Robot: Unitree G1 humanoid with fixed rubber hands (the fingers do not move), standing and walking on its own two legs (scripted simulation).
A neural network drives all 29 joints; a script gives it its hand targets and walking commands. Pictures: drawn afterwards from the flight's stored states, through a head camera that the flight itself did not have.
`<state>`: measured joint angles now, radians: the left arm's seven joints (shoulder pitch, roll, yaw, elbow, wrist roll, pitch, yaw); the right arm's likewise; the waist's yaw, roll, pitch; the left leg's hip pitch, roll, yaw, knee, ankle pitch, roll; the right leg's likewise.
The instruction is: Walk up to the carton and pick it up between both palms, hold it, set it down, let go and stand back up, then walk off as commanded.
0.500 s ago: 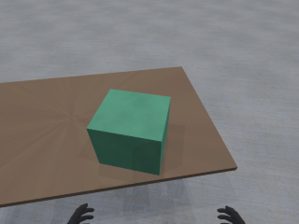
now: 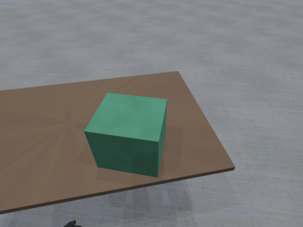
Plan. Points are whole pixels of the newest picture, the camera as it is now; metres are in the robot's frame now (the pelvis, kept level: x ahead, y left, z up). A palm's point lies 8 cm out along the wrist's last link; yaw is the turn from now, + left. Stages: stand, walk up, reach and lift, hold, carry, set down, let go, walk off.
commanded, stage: stand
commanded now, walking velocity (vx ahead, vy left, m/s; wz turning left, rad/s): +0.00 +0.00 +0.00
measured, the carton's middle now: (131, 133) +0.44 +0.09 +0.00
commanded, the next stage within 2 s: walk off in 0.42 s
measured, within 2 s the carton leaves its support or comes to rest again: neither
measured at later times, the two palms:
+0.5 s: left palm out of the picture +0.07 +0.29 -0.11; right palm out of the picture +0.06 -0.28 -0.12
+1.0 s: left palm out of the picture -0.05 +0.28 -0.12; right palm out of the picture +0.06 -0.33 -0.16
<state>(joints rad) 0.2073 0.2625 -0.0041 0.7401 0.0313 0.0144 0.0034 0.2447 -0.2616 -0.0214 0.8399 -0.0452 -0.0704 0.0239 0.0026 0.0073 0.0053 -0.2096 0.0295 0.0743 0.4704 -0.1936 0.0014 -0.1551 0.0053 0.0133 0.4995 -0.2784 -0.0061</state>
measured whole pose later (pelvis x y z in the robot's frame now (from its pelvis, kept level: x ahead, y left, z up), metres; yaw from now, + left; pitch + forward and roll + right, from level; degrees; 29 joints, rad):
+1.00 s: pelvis -0.09 -0.03 -0.03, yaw +3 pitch -5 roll +1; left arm 0.21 0.33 0.05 0.83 0.04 0.05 0.01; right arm 0.09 -0.42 -0.08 0.78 -0.03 0.09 -0.03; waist 0.02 0.09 0.27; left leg -0.53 -0.11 -0.15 1.05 -0.54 0.02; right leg -0.33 0.01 -0.03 0.83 -0.42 -0.05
